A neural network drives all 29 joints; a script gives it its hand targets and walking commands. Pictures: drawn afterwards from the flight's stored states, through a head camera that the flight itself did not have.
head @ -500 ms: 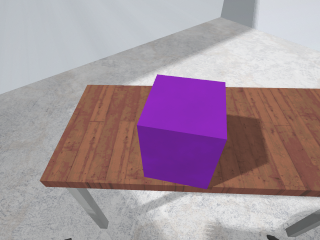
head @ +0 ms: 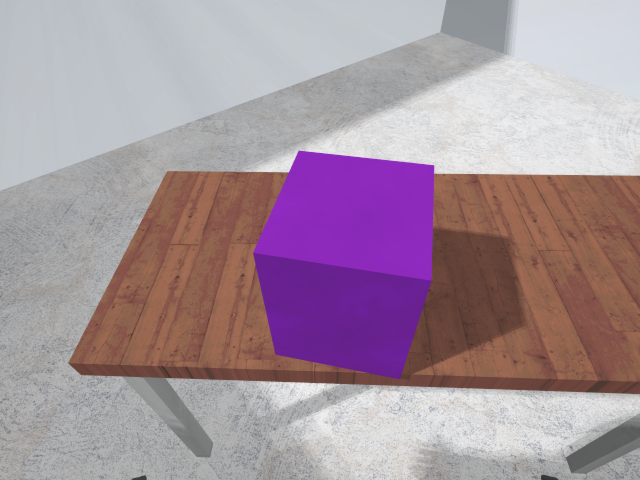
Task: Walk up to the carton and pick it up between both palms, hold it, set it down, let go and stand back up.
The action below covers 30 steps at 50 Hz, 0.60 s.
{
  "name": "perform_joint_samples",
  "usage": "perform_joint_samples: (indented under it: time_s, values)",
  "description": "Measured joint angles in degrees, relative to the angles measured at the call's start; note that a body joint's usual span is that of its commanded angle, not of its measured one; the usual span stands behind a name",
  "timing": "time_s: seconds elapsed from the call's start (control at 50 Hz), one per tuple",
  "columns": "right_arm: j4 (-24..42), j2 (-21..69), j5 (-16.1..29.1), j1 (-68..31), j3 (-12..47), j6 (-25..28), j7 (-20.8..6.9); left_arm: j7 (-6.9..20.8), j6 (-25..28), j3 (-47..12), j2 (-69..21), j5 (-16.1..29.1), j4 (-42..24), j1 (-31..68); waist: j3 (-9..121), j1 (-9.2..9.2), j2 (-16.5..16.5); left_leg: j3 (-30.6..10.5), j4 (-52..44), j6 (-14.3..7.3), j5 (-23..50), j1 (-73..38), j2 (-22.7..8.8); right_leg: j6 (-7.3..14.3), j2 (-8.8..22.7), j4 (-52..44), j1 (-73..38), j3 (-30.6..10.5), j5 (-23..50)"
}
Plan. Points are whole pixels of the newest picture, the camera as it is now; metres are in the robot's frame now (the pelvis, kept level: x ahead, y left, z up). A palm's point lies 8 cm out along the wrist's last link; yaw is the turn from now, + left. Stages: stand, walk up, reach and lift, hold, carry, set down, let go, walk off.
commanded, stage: stand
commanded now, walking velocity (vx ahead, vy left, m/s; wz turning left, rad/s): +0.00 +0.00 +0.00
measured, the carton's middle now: (349, 266) +0.41 -0.01 +0.02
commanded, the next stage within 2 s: none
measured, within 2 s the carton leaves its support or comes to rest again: neither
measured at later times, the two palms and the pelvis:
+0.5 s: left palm out of the picture +0.08 +0.28 -0.12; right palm out of the picture +0.08 -0.31 -0.11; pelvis +0.00 -0.01 +0.00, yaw +0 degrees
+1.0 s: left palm out of the picture +0.08 +0.28 -0.12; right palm out of the picture +0.09 -0.31 -0.11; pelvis +0.00 -0.01 +0.00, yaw +0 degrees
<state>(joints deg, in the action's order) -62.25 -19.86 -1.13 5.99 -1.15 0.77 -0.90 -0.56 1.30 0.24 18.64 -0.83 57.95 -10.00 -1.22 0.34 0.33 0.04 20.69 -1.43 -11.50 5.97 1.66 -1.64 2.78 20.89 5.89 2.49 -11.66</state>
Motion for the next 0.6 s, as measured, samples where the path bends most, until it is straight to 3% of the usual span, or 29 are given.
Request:
perform_joint_samples:
  time_s: [0.6]
  values:
    - [-1.25, 0.65, 0.22, 0.01, -0.47, -0.04, 0.83, 0.31, -0.32, 0.40, 0.62, 0.22, 3.18, 3.08, -0.53, -0.43, -0.70, -0.30, -1.37, 0.92, 0.37, -0.92, -1.01, 0.94, -1.05, -1.70, -1.07, 0.31, 0.50]
